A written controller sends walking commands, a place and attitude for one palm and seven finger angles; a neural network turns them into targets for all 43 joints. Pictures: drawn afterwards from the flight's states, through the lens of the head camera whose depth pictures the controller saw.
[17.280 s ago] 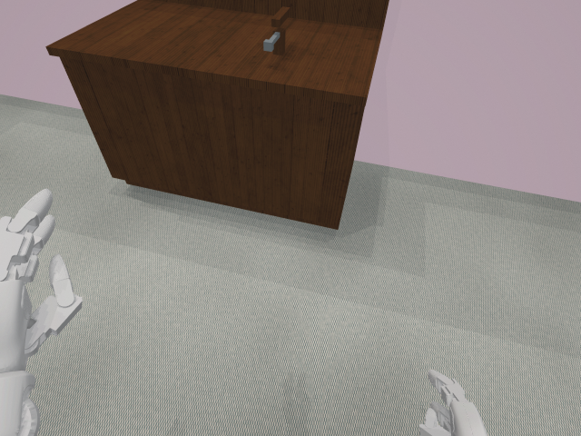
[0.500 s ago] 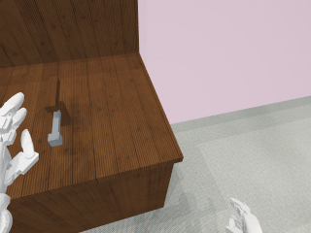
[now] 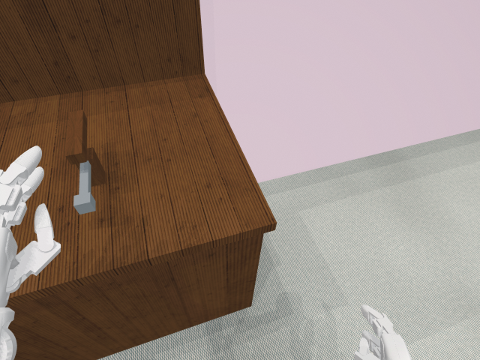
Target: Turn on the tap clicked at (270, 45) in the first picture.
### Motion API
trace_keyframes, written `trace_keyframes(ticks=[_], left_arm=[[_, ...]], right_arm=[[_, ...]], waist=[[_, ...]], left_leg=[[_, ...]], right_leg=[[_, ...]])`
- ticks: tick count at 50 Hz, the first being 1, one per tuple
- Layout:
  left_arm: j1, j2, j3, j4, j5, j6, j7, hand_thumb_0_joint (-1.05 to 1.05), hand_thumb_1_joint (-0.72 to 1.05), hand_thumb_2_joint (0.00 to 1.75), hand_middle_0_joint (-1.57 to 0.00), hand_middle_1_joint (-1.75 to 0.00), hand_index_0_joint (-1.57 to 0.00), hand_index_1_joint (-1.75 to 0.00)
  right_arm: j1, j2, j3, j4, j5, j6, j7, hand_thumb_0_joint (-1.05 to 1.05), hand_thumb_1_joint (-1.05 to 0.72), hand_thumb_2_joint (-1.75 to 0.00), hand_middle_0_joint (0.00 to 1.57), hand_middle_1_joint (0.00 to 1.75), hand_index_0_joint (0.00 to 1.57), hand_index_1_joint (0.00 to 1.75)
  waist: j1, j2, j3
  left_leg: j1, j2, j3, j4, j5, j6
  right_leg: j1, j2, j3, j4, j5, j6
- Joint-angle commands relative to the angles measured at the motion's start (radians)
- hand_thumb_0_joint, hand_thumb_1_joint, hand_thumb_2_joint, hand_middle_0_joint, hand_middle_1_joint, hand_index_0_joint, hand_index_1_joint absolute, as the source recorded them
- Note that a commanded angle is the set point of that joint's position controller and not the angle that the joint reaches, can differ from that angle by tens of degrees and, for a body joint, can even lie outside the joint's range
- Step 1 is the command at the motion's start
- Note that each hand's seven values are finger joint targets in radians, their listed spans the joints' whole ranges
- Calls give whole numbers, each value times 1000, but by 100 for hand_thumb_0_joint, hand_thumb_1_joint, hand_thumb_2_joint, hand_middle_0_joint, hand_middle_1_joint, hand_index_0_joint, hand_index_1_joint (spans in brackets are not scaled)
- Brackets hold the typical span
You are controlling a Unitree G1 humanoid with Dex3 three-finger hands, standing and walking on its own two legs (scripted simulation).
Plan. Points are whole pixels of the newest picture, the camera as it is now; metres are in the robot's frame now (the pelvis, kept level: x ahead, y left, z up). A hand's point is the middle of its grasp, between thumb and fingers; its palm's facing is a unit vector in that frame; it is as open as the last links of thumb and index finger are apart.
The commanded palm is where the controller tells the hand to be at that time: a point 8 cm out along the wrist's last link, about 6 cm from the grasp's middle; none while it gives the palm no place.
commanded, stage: come to a stop and stand still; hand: left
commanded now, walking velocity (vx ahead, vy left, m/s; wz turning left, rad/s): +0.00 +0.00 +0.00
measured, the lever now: (84, 203) +0.36 +0.32 +0.03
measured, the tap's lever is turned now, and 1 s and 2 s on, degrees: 0 0 0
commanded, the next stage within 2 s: look again from close up in 0.88 s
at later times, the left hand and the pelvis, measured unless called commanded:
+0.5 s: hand out of the picture +0.21 +0.31 +0.17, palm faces +0.42 -0.84 -0.34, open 7.4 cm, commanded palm +0.15 +0.34 +0.18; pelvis +0.00 +0.06 +0.01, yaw +1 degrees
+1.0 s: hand out of the picture +0.23 +0.33 +0.17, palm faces +0.41 -0.84 -0.36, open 7.4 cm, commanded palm +0.17 +0.36 +0.18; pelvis +0.02 +0.07 +0.01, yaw +2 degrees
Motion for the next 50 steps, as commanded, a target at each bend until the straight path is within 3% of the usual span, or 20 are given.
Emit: trace_keyframes(ticks=[1, 3, 4, 6, 8, 11, 17, 21, 23, 26, 28, 31, 32, 34, 36, 37, 41, 42, 45, 50], left_arm=[[-210, 152, 129, -130, -7, -59, 66, 0, 90, 90, -20, -30, -20, -30], [-232, 120, 72, -117, 6, -58, 53, 0, 90, 90, -20, -30, -20, -30], [-214, 120, 62, -92, 8, -55, 48, 0, 90, 90, -20, -30, -20, -30], [-234, 107, 37, -133, 28, -49, 44, 0, 90, 90, -20, -30, -20, -30], [-252, 119, 46, -128, 42, -45, 48, 0, 90, 90, -20, -30, -20, -30], [-244, 168, 104, -152, 47, -46, 43, 0, 90, 90, -20, -30, -20, -30], [-220, 141, 91, -146, 40, -55, 34, 0, 90, 90, -20, -30, -20, -30], [-253, 128, 67, -162, 45, -57, 32, 0, 90, 90, -20, -30, -20, -30], [-238, 121, 65, -145, 45, -55, 36, 0, 90, 90, -20, -30, -20, -30], [-234, 134, 71, -176, 44, -57, 35, 0, 90, 90, -20, -30, -20, -30], [-200, 135, 78, -171, 35, -53, 38, 0, 90, 90, -20, -30, -20, -30], [-173, 161, 103, -220, 29, -54, 39, 0, 90, 90, -20, -30, -20, -30], [-147, 140, 90, -207, 22, -53, 36, 0, 90, 90, -20, -30, -20, -30], [-127, 157, 106, -228, 18, -52, 36, 0, 90, 90, -20, -30, -20, -30], [-88, 175, 132, -226, 14, -49, 38, 0, 90, 90, -20, -30, -20, -30], [-74, 142, 110, -200, 7, -46, 35, 0, 90, 90, -20, -30, -20, -30], [-103, 170, 124, -232, 10, -45, 38, 0, 90, 90, -20, -30, -20, -30], [-96, 144, 103, -202, 5, -42, 36, 0, 90, 90, -20, -30, -20, -30], [-118, 146, 100, -199, 8, -36, 39, 0, 90, 90, -20, -30, -20, -30], [-156, 137, 82, -214, 11, -35, 45, 0, 90, 90, -20, -30, -20, -30]], right_arm=[[-112, -88, -19, -133, -9, -76, -18, 0, -90, -90, 20, 30, 20, 30], [-103, -112, -28, -141, -7, -77, -15, 0, -90, -90, 20, 30, 20, 30], [-101, -114, -29, -143, -2, -73, -14, 0, -90, -90, 20, 30, 20, 30], [-129, -109, -17, -148, -7, -67, -11, 0, -90, -90, 20, 30, 20, 30], [-121, -112, -17, -159, -6, -60, -4, 0, -90, -90, 20, 30, 20, 30], [-125, -107, -18, -171, -11, -56, 6, 0, -90, -90, 20, 30, 20, 30], [-105, -106, -16, -175, -18, -59, 10, 0, -90, -90, 20, 30, 20, 30], [-106, -110, -16, -168, -14, -64, 14, 0, -90, -90, 20, 30, 20, 30], [-97, -110, -19, -166, -15, -63, 10, 0, -90, -90, 20, 30, 20, 30], [-107, -106, -21, -164, -12, -63, 14, 0, -90, -90, 20, 30, 20, 30], [-97, -112, -28, -163, -14, -56, 13, 0, -90, -90, 20, 30, 20, 30], [-108, -111, -32, -163, -10, -48, 17, 0, -90, -90, 20, 30, 20, 30], [-99, -111, -32, -163, -12, -43, 16, 0, -90, -90, 20, 30, 20, 30], [-96, -112, -36, -171, -11, -33, 17, 0, -90, -90, 20, 30, 20, 30], [-108, -105, -34, -171, -6, -25, 16, 0, -90, -90, 20, 30, 20, 30], [-100, -108, -33, -172, -10, -17, 15, 0, -90, -90, 20, 30, 20, 30], [-109, -109, -36, -173, -6, -9, 11, 0, -90, -90, 20, 30, 20, 30], [-106, -108, -32, -174, -10, -4, 9, 0, -90, -90, 20, 30, 20, 30], [-106, -111, -37, -180, -7, -2, 5, 0, -90, -90, 20, 30, 20, 30], [-115, -115, -37, -176, -7, -3, 0, 0, -90, -90, 20, 30, 20, 30]], waist=[[6, 11, -105], [11, 23, -101], [9, 18, -100], [4, 153, -52], [6, 114, -51], [10, 93, -72], [0, 58, -49], [0, 133, -66], [3, 117, -88], [5, 106, -119], [4, 68, -145], [1, 101, -193], [-1, 93, -194], [0, 113, -198], [0, 93, -207], [-4, 85, -195], [-3, 127, -173], [-4, 107, -167], [-2, 80, -164], [-2, 99, -150]], left_leg=[[168, 20, -29, -259, 78, 28], [183, 60, -60, -301, 77, 51], [155, 73, -69, -313, 11, 54], [44, 91, -122, -411, -123, 60], [-80, 119, -157, -453, -176, 71], [-110, 110, -145, -452, -180, 62], [-49, 75, -133, -415, -142, 37], [-5, 94, -154, -447, -93, 29], [0, 110, -182, -456, -31, 31], [46, 102, -155, -417, 126, 4], [83, 96, -150, -374, 287, -13], [153, 92, -131, -319, 512, -48], [165, 96, -132, -313, 559, -56], [171, 103, -138, -304, 616, -69], [185, 104, -129, -287, 639, -69], [170, 103, -130, -294, 621, -69], [175, 112, -140, -314, 609, -81], [166, 114, -142, -323, 575, -75], [137, 111, -140, -324, 477, -63], [110, 100, -150, -353, 375, -56]], right_leg=[[-19, -229, 263, -257, -198, 82], [-3, -169, 219, -254, -245, 136], [2, -165, 214, -258, -293, 142], [53, -126, 179, -192, -252, 113], [178, -103, 136, -100, -150, 117], [233, -99, 121, -103, -114, 108], [149, -122, 164, -209, -210, 88], [154, -103, 131, -164, -111, 89], [197, -100, 119, -131, -26, 90], [213, -107, 104, -118, 73, 87], [229, -119, 101, -114, 159, 81], [232, -123, 82, -84, 260, 75], [224, -123, 75, -76, 262, 74], [224, -125, 70, -70, 259, 70], [223, -127, 67, -74, 278, 69], [224, -127, 66, -77, 269, 69], [193, -120, 63, -67, 202, 69], [190, -120, 63, -74, 177, 75], [218, -133, 82, -97, 200, 72], [224, -135, 93, -100, 176, 71]])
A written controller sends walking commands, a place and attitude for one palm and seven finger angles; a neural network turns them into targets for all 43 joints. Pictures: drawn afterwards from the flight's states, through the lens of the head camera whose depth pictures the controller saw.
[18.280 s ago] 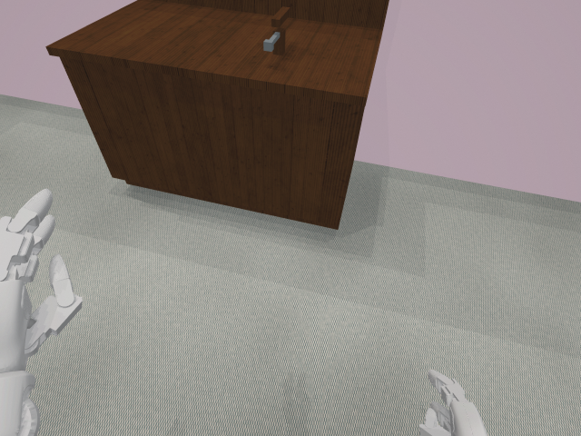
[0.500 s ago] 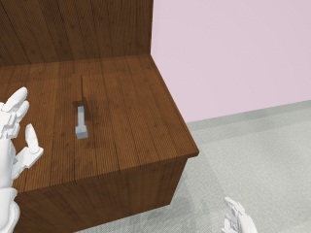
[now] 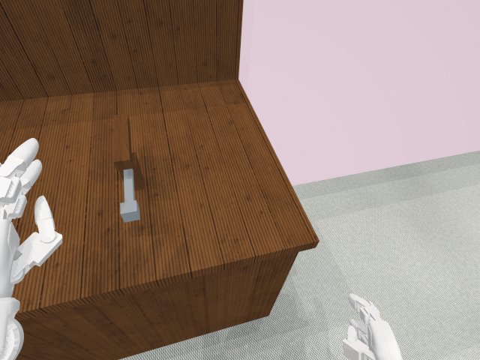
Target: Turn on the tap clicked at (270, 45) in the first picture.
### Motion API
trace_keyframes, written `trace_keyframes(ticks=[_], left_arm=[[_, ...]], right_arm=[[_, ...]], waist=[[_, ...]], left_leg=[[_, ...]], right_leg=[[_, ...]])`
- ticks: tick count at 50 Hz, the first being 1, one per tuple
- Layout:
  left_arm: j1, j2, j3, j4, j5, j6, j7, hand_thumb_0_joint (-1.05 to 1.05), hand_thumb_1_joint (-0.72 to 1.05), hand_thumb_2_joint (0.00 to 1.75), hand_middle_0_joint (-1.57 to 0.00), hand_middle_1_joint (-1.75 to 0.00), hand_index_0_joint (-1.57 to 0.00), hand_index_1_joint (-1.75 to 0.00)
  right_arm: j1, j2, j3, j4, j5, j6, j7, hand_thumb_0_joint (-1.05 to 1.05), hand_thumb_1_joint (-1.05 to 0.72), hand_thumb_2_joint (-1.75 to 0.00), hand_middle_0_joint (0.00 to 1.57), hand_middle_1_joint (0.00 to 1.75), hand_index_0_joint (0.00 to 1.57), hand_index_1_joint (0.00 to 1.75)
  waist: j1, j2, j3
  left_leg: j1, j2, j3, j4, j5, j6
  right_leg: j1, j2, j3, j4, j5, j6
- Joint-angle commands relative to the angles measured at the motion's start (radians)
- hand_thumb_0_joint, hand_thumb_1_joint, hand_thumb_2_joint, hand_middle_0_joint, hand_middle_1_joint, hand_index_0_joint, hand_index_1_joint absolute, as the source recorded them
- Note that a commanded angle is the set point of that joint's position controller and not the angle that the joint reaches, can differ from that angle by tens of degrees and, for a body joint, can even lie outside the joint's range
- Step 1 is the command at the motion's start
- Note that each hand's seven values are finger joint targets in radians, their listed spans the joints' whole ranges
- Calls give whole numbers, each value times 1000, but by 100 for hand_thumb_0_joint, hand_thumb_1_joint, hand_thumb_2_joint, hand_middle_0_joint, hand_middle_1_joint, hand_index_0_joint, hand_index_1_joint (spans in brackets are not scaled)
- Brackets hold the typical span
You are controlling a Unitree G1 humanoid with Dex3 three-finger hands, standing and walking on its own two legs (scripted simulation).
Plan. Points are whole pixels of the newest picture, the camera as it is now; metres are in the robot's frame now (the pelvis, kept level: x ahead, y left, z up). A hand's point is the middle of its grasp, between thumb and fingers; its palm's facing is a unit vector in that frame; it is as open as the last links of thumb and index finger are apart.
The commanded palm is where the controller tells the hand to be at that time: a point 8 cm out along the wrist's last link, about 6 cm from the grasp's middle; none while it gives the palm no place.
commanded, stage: look again from close up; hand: left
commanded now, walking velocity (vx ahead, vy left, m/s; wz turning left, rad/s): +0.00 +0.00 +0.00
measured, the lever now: (130, 211) +0.34 +0.24 +0.02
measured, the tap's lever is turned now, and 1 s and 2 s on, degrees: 0 0 0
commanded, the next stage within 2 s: shuffle to correct the standing spot in 0.22 s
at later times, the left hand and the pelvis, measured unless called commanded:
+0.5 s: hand (75, 242) +0.21 +0.22 +0.16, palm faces +0.38 -0.86 -0.34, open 7.4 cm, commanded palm +0.15 +0.26 +0.17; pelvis -0.01 -0.02 +0.00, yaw +0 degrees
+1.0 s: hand (139, 237) +0.22 +0.15 +0.16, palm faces +0.33 -0.87 -0.36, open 7.4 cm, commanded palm +0.17 +0.20 +0.17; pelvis +0.00 -0.08 -0.01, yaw -1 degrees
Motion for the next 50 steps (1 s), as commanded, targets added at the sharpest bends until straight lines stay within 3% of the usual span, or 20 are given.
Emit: trace_keyframes(ticks=[1, 2, 6, 7, 13, 14, 16, 26, 32, 44, 50], left_arm=[[-103, 171, 101, -233, 0, -64, 27, 0, 90, 90, -20, -30, -20, -30], [-100, 148, 86, -209, -3, -65, 26, 0, 90, 90, -20, -30, -20, -30], [-87, 167, 105, -210, 0, -62, 30, 0, 90, 90, -20, -30, -20, -30], [-80, 143, 87, -186, -3, -61, 28, 0, 90, 90, -20, -30, -20, -30], [-71, 150, 92, -177, -3, -57, 29, 0, 90, 90, -20, -30, -20, -30], [-71, 150, 91, -178, -3, -57, 30, 0, 90, 90, -20, -30, -20, -30], [-86, 165, 97, -208, -2, -59, 32, 0, 90, 90, -20, -30, -20, -30], [-105, 167, 101, -202, -13, -54, 23, 0, 90, 90, -20, -30, -20, -30], [-71, 154, 98, -193, -26, -43, 17, 0, 90, 90, -20, -30, -20, -30], [-64, 178, 115, -233, -43, -21, 19, 0, 90, 90, -20, -30, -20, -30], [-22, 185, 135, -224, -57, -3, 25, 0, 90, 90, -20, -30, -20, -30]], right_arm=[[-83, -134, -60, -148, 6, -56, -12, 0, -90, -90, 20, 30, 20, 30], [-75, -135, -56, -145, -2, -52, -13, 0, -90, -90, 20, 30, 20, 30], [-81, -131, -58, -147, 5, -57, -14, 0, -90, -90, 20, 30, 20, 30], [-76, -132, -54, -147, -1, -54, -14, 0, -90, -90, 20, 30, 20, 30], [-76, -131, -56, -150, 5, -58, -15, 0, -90, -90, 20, 30, 20, 30], [-74, -134, -57, -149, 3, -58, -17, 0, -90, -90, 20, 30, 20, 30], [-85, -136, -57, -143, 8, -63, -16, 0, -90, -90, 20, 30, 20, 30], [-87, -127, -64, -144, 7, -49, -12, 0, -90, -90, 20, 30, 20, 30], [-80, -128, -64, -154, 3, -33, -5, 0, -90, -90, 20, 30, 20, 30], [-71, -132, -77, -159, 8, -31, -10, 0, -90, -90, 20, 30, 20, 30], [-62, -128, -82, -155, 14, -18, -12, 0, -90, -90, 20, 30, 20, 30]], waist=[[-15, 102, -147], [-15, 99, -138], [-14, 91, -134], [-13, 69, -129], [-16, 61, -126], [-16, 42, -127], [-19, 74, -130], [-20, 92, -128], [-22, 88, -131], [-28, 63, -164], [-34, -32, -173]], left_leg=[[-30, 173, -144, -108, 270, -127], [-54, 174, -149, -121, 238, -121], [-61, 171, -149, -123, 200, -113], [-80, 169, -152, -133, 163, -107], [-96, 161, -145, -129, 83, -78], [-93, 159, -141, -123, 82, -73], [-80, 157, -143, -120, 92, -75], [-40, 203, -152, -141, 176, -95], [-65, 217, -146, -128, 128, -75], [-37, 197, -94, 2, 93, -47], [-57, 145, -19, 132, 53, -54]], right_leg=[[122, -66, 82, 1, 148, -29], [128, -65, 76, -3, 126, -26], [135, -70, 88, -15, 126, -28], [142, -70, 85, -21, 109, -25], [145, -86, 113, -50, 89, -27], [141, -88, 116, -56, 91, -27], [130, -87, 120, -56, 92, -30], [100, -45, 89, -37, 98, -20], [94, -47, 94, -41, 80, -19], [42, -92, 166, -55, 111, -40], [45, -165, 225, -95, 192, -31]])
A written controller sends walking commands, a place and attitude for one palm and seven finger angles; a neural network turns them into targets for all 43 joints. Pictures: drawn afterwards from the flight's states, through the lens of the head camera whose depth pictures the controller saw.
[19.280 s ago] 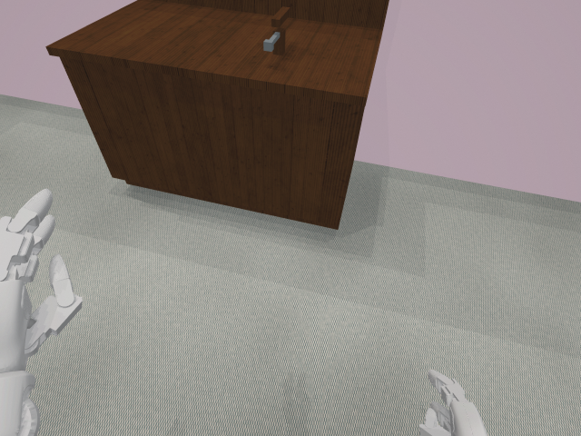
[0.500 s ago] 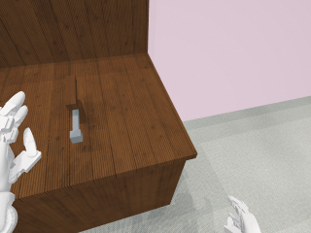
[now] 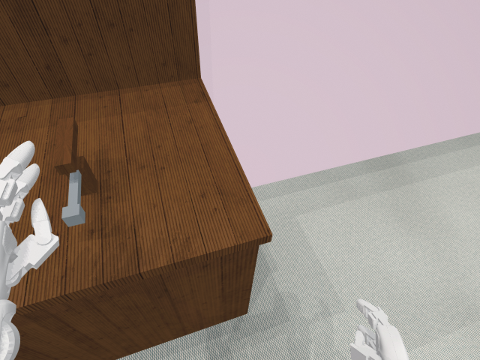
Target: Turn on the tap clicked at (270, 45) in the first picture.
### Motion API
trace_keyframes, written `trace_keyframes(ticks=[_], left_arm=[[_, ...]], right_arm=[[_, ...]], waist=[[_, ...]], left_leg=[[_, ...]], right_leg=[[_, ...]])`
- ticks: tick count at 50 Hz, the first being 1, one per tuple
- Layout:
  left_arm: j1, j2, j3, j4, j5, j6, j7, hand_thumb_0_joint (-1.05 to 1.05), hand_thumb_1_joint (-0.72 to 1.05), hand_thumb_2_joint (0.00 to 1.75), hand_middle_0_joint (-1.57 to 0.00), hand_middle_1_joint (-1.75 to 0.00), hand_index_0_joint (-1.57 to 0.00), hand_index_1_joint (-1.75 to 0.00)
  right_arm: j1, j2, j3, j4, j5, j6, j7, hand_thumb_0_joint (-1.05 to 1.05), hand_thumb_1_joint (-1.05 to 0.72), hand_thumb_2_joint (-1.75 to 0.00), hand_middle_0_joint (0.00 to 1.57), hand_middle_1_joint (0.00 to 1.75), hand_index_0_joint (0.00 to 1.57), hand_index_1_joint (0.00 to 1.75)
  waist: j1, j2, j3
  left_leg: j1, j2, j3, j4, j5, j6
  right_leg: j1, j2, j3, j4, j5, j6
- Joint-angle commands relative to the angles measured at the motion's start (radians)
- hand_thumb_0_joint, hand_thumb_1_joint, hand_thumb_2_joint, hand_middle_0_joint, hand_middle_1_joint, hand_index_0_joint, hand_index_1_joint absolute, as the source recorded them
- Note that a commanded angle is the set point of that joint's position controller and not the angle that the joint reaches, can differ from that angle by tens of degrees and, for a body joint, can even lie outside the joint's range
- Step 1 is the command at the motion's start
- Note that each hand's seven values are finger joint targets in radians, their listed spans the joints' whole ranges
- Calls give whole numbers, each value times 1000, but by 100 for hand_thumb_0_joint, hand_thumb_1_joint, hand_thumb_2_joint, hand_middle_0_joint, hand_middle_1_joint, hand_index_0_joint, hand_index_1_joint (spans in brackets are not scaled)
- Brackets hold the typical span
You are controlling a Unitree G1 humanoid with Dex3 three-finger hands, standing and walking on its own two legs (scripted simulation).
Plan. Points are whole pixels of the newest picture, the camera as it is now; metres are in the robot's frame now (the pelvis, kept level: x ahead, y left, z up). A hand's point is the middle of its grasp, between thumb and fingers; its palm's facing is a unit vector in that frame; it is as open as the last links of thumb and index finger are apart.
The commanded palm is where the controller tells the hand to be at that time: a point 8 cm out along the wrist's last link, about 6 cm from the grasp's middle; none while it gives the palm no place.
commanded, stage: come to a stop and stand still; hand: left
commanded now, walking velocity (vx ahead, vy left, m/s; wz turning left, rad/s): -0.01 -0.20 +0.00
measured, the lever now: (73, 215) +0.34 +0.33 +0.03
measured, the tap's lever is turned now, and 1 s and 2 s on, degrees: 0 0 0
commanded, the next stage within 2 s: look again from close up in 1.16 s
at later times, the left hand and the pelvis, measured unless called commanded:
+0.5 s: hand out of the picture +0.23 +0.31 +0.21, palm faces +0.50 -0.74 -0.45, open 7.4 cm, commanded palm +0.15 +0.30 +0.18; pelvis -0.01 +0.02 +0.00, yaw +1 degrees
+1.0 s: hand out of the picture +0.20 +0.34 +0.17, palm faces +0.41 -0.81 -0.42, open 7.4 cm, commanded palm +0.13 +0.36 +0.18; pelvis -0.01 +0.07 +0.00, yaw +3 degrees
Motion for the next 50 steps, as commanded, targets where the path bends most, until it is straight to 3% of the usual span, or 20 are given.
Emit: trace_keyframes(ticks=[1, 6, 10, 15, 16, 17, 18, 20, 22, 25, 26, 27, 30, 31, 32, 35, 37, 43, 46, 50], left_arm=[[-37, 187, 137, -196, -13, -50, 29, 0, 90, 90, -20, -30, -20, -30], [-3, 181, 134, -200, 6, -67, 54, 0, 90, 90, -20, -30, -20, -30], [-22, 175, 118, -202, 19, -70, 65, 0, 90, 90, -20, -30, -20, -30], [-34, 159, 98, -165, 25, -53, 66, 0, 90, 90, -20, -30, -20, -30], [-978, 916, 277, -487, 8, -199, 83, 0, 90, 90, -20, -30, -20, -30], [-596, 458, 341, -40, 55, -162, 55, 0, 90, 90, -20, -30, -20, -30], [-396, 350, 242, 125, 41, -124, 55, 0, 90, 90, -20, -30, -20, -30], [-276, 309, 189, 101, 18, -129, 29, 0, 90, 90, -20, -30, -20, -30], [-118, 212, 103, 105, -6, -133, 14, 0, 90, 90, -20, -30, -20, -30], [-37, 204, 77, 67, -29, -148, 24, 0, 90, 90, -20, -30, -20, -30], [-56, 257, 117, 42, -30, -151, 33, 0, 90, 90, -20, -30, -20, -30], [-75, 248, 111, 0, -29, -166, 35, 0, 90, 90, -20, -30, -20, -30], [-150, 323, 176, -61, -27, -193, 48, 0, 90, 90, -20, -30, -20, -30], [-214, 390, 213, -117, -21, -197, 53, 0, 90, 90, -20, -30, -20, -30], [-219, 334, 175, -108, -19, -202, 50, 0, 90, 90, -20, -30, -20, -30], [-221, 311, 148, -141, -12, -204, 55, 0, 90, 90, -20, -30, -20, -30], [-222, 286, 127, -187, -4, -205, 52, 0, 90, 90, -20, -30, -20, -30], [-117, 245, 132, -149, 1, -194, 39, 0, 90, 90, -20, -30, -20, -30], [-74, 265, 169, -112, 0, -187, 31, 0, 90, 90, -20, -30, -20, -30], [-98, 253, 152, -145, -5, -187, 15, 0, 90, 90, -20, -30, -20, -30]], right_arm=[[-87, -110, -53, -155, 8, -45, -7, 0, -90, -90, 20, 30, 20, 30], [-120, -106, -31, -145, 10, -38, -8, 0, -90, -90, 20, 30, 20, 30], [-112, -111, -27, -143, 7, -33, -15, 0, -90, -90, 20, 30, 20, 30], [-110, -116, -30, -148, 8, -24, -19, 0, -90, -90, 20, 30, 20, 30], [67, -144, 186, -288, 59, -11, -93, 0, -90, -90, 20, 30, 20, 30], [4, -48, 16, -166, 55, -73, -73, 0, -90, -90, 20, 30, 20, 30], [-34, -119, 17, -132, 10, -73, -46, 0, -90, -90, 20, 30, 20, 30], [-25, -159, -14, -131, -1, -91, 2, 0, -90, -90, 20, 30, 20, 30], [-14, -161, -19, -138, 9, -107, 36, 0, -90, -90, 20, 30, 20, 30], [-30, -161, -29, -139, 25, -137, 63, 0, -90, -90, 20, 30, 20, 30], [-59, -170, -25, -130, 27, -141, 63, 0, -90, -90, 20, 30, 20, 30], [-28, -164, -26, -137, 22, -148, 59, 0, -90, -90, 20, 30, 20, 30], [-32, -171, -23, -127, 9, -170, 49, 0, -90, -90, 20, 30, 20, 30], [-51, -184, -19, -121, 6, -167, 47, 0, -90, -90, 20, 30, 20, 30], [-35, -164, -17, -108, 3, -171, 43, 0, -90, -90, 20, 30, 20, 30], [-33, -175, -22, -101, 1, -184, 51, 0, -90, -90, 20, 30, 20, 30], [-22, -178, -26, -100, 4, -183, 56, 0, -90, -90, 20, 30, 20, 30], [-21, -180, -52, -105, 6, -160, 75, 0, -90, -90, 20, 30, 20, 30], [-51, -174, -55, -110, 10, -145, 78, 0, -90, -90, 20, 30, 20, 30], [-43, -164, -57, -129, 8, -134, 78, 0, -90, -90, 20, 30, 20, 30]], waist=[[-8, -38, -131], [5, 43, -121], [11, 28, -145], [11, 4, -144], [-49, 276, 8], [13, 161, -71], [17, 130, -92], [38, 35, -139], [53, -25, -150], [71, -103, -128], [67, -65, -138], [61, -77, -139], [51, -76, -120], [42, -19, -126], [37, 1, -142], [43, 120, -154], [42, 156, -180], [43, 94, -151], [41, 88, -149], [42, 65, -136]], left_leg=[[-3, 35, 1, 66, 95, 42], [-6, 21, -7, 9, 111, 52], [11, 33, -10, -37, 173, 63], [37, 43, -27, -55, 202, 64], [-84, -25, -40, -120, 242, 51], [41, 83, -42, -83, 178, 51], [53, 27, -33, -57, 196, 44], [-7, 6, -23, -24, 116, 44], [-12, 6, -21, -38, 126, 51], [-17, -2, -45, -46, 156, 49], [13, 2, -50, -60, 161, 49], [-6, 0, -61, -63, 167, 47], [-28, -19, -80, -44, 114, 45], [-12, -19, -89, -41, 94, 48], [-20, -17, -90, -49, 110, 48], [-14, -9, -117, -70, 179, 42], [5, 17, -144, -93, 293, 28], [22, 68, -169, -128, 477, -2], [21, 80, -175, -154, 431, 7], [-24, 79, -174, -160, 368, -6]], right_leg=[[71, -280, 254, -125, 228, 77], [122, -294, 268, -160, 270, 156], [196, -261, 223, -150, 321, 212], [191, -254, 206, -137, 302, 188], [105, -173, 106, -115, 131, 168], [-4, -200, 108, -60, -75, 118], [12, -177, 142, -79, 45, 106], [60, -228, 200, -91, 101, 110], [67, -234, 174, -72, 127, 116], [52, -238, 159, -82, 122, 123], [42, -225, 154, -64, 121, 109], [55, -228, 142, -60, 119, 106], [34, -251, 179, -81, 51, 86], [17, -247, 197, -70, 31, 75], [45, -255, 169, -53, 49, 74], [79, -240, 147, -1, 133, 70], [103, -214, 103, 58, 170, 80], [49, -192, 60, 109, 67, 98], [32, -183, 61, 132, 24, 103], [59, -193, 57, 106, 21, 103]])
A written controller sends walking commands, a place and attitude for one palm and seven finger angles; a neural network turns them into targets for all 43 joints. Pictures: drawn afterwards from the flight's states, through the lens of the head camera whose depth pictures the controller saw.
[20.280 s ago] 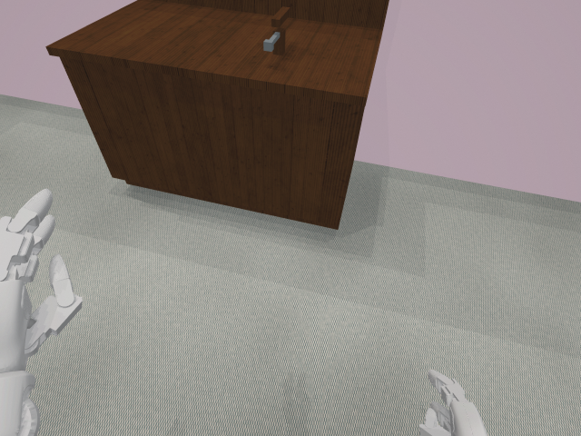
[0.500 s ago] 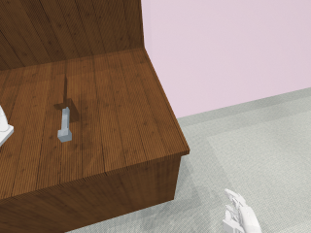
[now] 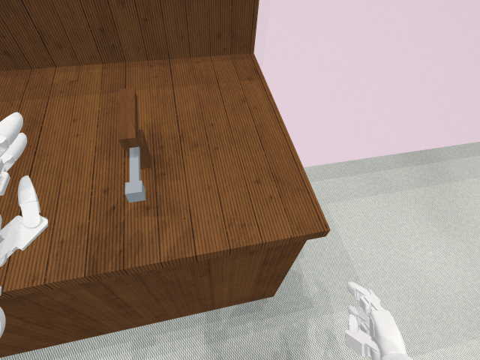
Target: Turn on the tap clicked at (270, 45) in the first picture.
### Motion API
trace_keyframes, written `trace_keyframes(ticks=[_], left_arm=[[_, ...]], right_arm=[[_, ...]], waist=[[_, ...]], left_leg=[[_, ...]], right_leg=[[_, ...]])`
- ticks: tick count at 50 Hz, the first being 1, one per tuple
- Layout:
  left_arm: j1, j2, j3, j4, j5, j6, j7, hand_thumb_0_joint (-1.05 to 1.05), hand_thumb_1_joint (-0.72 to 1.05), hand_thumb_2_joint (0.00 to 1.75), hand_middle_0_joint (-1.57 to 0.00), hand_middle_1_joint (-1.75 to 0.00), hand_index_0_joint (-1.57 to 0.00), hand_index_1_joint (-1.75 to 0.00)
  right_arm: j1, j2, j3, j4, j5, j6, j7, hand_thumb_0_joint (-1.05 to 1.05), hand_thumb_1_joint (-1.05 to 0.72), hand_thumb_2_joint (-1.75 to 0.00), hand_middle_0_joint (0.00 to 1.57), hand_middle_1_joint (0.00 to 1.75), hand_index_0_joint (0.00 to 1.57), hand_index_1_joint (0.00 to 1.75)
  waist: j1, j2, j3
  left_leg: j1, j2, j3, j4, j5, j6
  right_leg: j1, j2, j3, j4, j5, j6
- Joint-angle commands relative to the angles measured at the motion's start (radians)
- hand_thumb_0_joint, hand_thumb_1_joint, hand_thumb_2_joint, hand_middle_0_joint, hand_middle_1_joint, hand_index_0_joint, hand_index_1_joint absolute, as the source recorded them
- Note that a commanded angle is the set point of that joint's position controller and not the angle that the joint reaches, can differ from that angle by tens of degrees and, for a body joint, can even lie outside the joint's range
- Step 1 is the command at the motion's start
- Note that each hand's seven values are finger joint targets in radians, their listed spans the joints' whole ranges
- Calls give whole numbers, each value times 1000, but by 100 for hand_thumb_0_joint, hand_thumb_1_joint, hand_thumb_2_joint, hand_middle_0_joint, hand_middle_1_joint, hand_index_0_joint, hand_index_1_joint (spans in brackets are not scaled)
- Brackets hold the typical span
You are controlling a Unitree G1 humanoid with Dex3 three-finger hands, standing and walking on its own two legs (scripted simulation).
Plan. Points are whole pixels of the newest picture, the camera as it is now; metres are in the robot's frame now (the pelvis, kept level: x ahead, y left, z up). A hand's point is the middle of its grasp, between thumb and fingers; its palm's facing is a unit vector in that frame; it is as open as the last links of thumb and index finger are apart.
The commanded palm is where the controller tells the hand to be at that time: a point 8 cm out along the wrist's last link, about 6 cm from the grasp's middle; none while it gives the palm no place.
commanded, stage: come to a stop and stand still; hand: left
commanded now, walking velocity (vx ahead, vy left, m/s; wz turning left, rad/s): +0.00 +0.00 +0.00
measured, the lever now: (135, 191) +0.36 +0.23 +0.03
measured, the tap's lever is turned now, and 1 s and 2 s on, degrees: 0 0 0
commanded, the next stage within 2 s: look again from close up in 0.16 s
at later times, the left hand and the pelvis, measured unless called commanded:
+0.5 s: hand (46, 242) +0.21 +0.25 +0.16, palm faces +0.33 -0.86 -0.39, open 7.4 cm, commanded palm +0.15 +0.28 +0.18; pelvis -0.01 -0.01 +0.00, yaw +2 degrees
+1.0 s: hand (91, 237) +0.21 +0.20 +0.17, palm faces +0.30 -0.89 -0.35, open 7.4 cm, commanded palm +0.15 +0.23 +0.18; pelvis -0.02 -0.04 +0.00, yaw -2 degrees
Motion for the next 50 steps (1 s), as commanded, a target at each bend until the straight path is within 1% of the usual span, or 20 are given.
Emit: trace_keyframes(ticks=[1, 2, 6, 7, 8, 13, 15, 16, 17, 21, 22, 26, 31, 32, 36, 37, 44, 46, 47, 50], left_arm=[[-32, 183, 136, -201, -12, -48, 12, 0, 90, 90, -20, -30, -20, -30], [-32, 156, 111, -205, -15, -48, 7, 0, 90, 90, -20, -30, -20, -30], [-22, 193, 141, -216, -23, -36, 6, 0, 90, 90, -20, -30, -20, -30], [-29, 148, 100, -222, -26, -39, -2, 0, 90, 90, -20, -30, -20, -30], [-38, 167, 107, -231, -27, -36, -1, 0, 90, 90, -20, -30, -20, -30], [-25, 159, 106, -211, -38, -25, -6, 0, 90, 90, -20, -30, -20, -30], [-11, 152, 98, -210, -44, -24, -8, 0, 90, 90, -20, -30, -20, -30], [3, 182, 130, -212, -44, -18, -1, 0, 90, 90, -20, -30, -20, -30], [12, 137, 95, -201, -49, -21, -7, 0, 90, 90, -20, -30, -20, -30], [25, 174, 125, -205, -53, -13, -1, 0, 90, 90, -20, -30, -20, -30], [27, 139, 97, -197, -57, -16, -5, 0, 90, 90, -20, -30, -20, -30], [20, 166, 113, -212, -59, -11, 0, 0, 90, 90, -20, -30, -20, -30], [22, 164, 110, -196, -62, -6, 4, 0, 90, 90, -20, -30, -20, -30], [18, 130, 83, -184, -65, -8, -2, 0, 90, 90, -20, -30, -20, -30], [-37, 157, 103, -210, -66, -8, -7, 0, 90, 90, -20, -30, -20, -30], [-45, 121, 71, -201, -67, -9, -12, 0, 90, 90, -20, -30, -20, -30], [-105, 112, 54, -215, -45, 9, -22, 0, 90, 90, -20, -30, -20, -30], [-94, 144, 87, -218, -44, 20, -18, 0, 90, 90, -20, -30, -20, -30], [-77, 126, 78, -208, -46, 22, -20, 0, 90, 90, -20, -30, -20, -30], [-27, 135, 93, -240, -60, 32, -21, 0, 90, 90, -20, -30, -20, -30]], right_arm=[[-35, -154, -66, -132, 12, -36, -5, 0, -90, -90, 20, 30, 20, 30], [-12, -142, -63, -132, 7, -34, -6, 0, -90, -90, 20, 30, 20, 30], [-42, -150, -61, -138, 17, -38, -9, 0, -90, -90, 20, 30, 20, 30], [-16, -140, -59, -133, 14, -36, -11, 0, -90, -90, 20, 30, 20, 30], [-22, -146, -62, -139, 17, -38, -12, 0, -90, -90, 20, 30, 20, 30], [-26, -143, -62, -136, 26, -35, -21, 0, -90, -90, 20, 30, 20, 30], [-28, -142, -62, -137, 30, -35, -23, 0, -90, -90, 20, 30, 20, 30], [-52, -144, -60, -138, 35, -36, -24, 0, -90, -90, 20, 30, 20, 30], [-34, -136, -57, -133, 29, -32, -26, 0, -90, -90, 20, 30, 20, 30], [-64, -141, -62, -139, 42, -34, -31, 0, -90, -90, 20, 30, 20, 30], [-48, -134, -58, -136, 34, -31, -32, 0, -90, -90, 20, 30, 20, 30], [-69, -139, -63, -138, 45, -39, -39, 0, -90, -90, 20, 30, 20, 30], [-73, -135, -63, -138, 45, -39, -44, 0, -90, -90, 20, 30, 20, 30], [-59, -127, -62, -133, 38, -36, -46, 0, -90, -90, 20, 30, 20, 30], [-67, -123, -67, -141, 41, -41, -49, 0, -90, -90, 20, 30, 20, 30], [-52, -118, -66, -141, 35, -37, -49, 0, -90, -90, 20, 30, 20, 30], [-55, -102, -71, -165, 20, -22, -43, 0, -90, -90, 20, 30, 20, 30], [-69, -102, -68, -172, 20, -16, -42, 0, -90, -90, 20, 30, 20, 30], [-62, -96, -66, -169, 14, -10, -44, 0, -90, -90, 20, 30, 20, 30], [-50, -95, -72, -176, 21, -14, -46, 0, -90, -90, 20, 30, 20, 30]], waist=[[-7, 126, -216], [-6, 127, -217], [-6, 118, -238], [-9, 117, -235], [-8, 141, -222], [-10, 104, -221], [-13, 101, -217], [-12, 97, -236], [-12, 89, -230], [-14, 97, -213], [-14, 84, -209], [-19, 108, -202], [-19, 90, -193], [-18, 70, -188], [-13, 112, -190], [-13, 110, -190], [-6, 161, -174], [-5, 143, -175], [-4, 114, -186], [-11, 64, -215]], left_leg=[[27, 223, -195, -123, 315, -106], [21, 223, -199, -124, 322, -114], [36, 210, -194, -108, 325, -119], [36, 210, -194, -108, 341, -127], [38, 210, -197, -108, 345, -130], [20, 193, -197, -98, 313, -134], [20, 186, -195, -90, 282, -130], [43, 185, -197, -90, 300, -130], [30, 186, -193, -95, 286, -128], [35, 176, -198, -91, 241, -122], [15, 175, -193, -94, 215, -117], [36, 168, -197, -88, 186, -112], [33, 165, -204, -94, 159, -107], [33, 169, -200, -103, 147, -107], [69, 207, -217, -128, 167, -123], [56, 224, -221, -139, 150, -121], [6, 300, -243, -178, 71, -96], [-12, 286, -227, -169, 31, -94], [-30, 276, -210, -153, 6, -91], [23, 221, -145, -52, 35, -89]], right_leg=[[139, -33, 63, 10, 70, -12], [145, -39, 54, 0, 62, -11], [166, -45, 72, -15, 116, -13], [167, -50, 59, -23, 108, -15], [162, -52, 65, -25, 110, -14], [198, -67, 77, -59, 165, -18], [198, -77, 85, -78, 171, -22], [196, -74, 94, -75, 185, -21], [205, -77, 76, -84, 181, -19], [189, -88, 106, -112, 171, -23], [203, -91, 88, -122, 167, -20], [181, -98, 118, -142, 156, -25], [180, -102, 119, -162, 138, -23], [175, -90, 107, -168, 130, -19], [134, -50, 120, -130, 110, -8], [132, -40, 112, -119, 96, -5], [94, -12, 130, -9, 34, 1], [111, -17, 135, -28, 49, -4], [133, -24, 137, -54, 63, -9], [121, -76, 203, -135, 136, -36]])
